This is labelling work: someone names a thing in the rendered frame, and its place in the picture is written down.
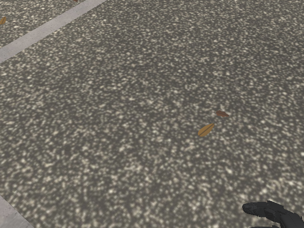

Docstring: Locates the robot right hand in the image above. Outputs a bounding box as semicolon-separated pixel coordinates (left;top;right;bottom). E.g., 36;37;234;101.
242;200;304;228

